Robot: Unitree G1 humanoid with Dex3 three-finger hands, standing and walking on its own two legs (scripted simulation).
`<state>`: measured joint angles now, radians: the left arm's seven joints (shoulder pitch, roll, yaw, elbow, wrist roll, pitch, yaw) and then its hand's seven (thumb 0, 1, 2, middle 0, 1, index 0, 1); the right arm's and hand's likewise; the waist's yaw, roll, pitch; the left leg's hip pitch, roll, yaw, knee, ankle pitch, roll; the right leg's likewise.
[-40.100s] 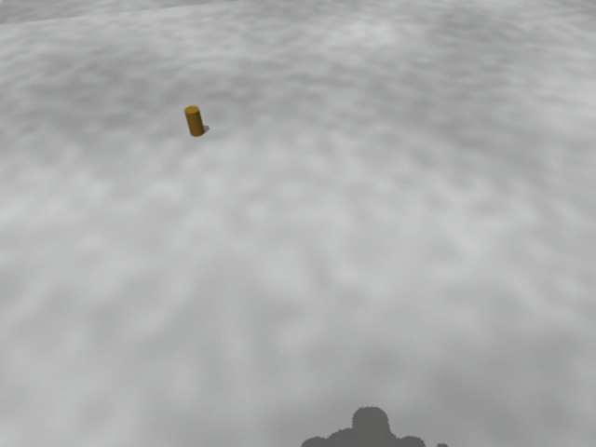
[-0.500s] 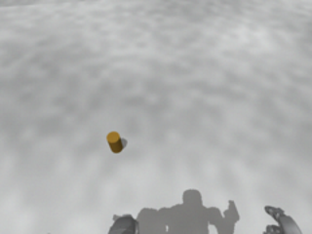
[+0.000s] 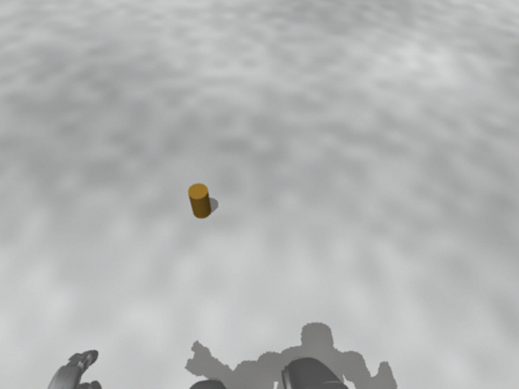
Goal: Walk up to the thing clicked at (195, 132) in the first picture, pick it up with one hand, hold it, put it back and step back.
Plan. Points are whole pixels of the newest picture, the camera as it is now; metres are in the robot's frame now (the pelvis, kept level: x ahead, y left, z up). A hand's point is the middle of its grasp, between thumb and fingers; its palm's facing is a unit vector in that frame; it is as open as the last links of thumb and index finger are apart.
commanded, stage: step back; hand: left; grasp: from the side
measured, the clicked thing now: (200, 201) +0.89 +0.24 -0.68
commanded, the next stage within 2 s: stand in 1.26 s
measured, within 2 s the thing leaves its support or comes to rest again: neither
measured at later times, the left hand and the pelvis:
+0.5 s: hand out of the picture -0.04 +0.26 -0.14, palm faces +0.01 -0.92 -0.40, open 7.4 cm; pelvis -0.09 -0.02 +0.00, yaw +0 degrees
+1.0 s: hand out of the picture +0.02 +0.26 -0.15, palm faces +0.04 -0.93 -0.36, open 7.4 cm; pelvis -0.05 -0.01 +0.00, yaw +2 degrees
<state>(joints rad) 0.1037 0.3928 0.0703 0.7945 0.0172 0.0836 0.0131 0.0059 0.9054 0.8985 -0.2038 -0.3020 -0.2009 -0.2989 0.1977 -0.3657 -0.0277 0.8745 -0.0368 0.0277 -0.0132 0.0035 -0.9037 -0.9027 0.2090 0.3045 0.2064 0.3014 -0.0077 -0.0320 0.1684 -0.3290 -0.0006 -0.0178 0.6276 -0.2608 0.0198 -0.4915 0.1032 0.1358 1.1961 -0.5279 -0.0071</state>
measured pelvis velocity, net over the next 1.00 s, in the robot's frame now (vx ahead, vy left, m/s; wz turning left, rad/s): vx -0.05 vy -0.01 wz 0.03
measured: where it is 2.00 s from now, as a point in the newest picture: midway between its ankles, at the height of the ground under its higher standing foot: outside the picture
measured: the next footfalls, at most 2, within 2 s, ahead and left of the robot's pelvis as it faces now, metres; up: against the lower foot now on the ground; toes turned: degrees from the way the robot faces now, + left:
right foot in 0.14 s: -0.02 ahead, -0.14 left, +0.00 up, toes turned +1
left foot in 0.42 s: -0.02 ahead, +0.11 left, +0.00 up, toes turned -2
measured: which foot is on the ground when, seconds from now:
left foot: down 0.00-0.18, up 0.20-0.40, down 0.42-0.68, up 0.70-0.90, down 0.92-1.00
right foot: up 0.00-0.12, down 0.14-1.00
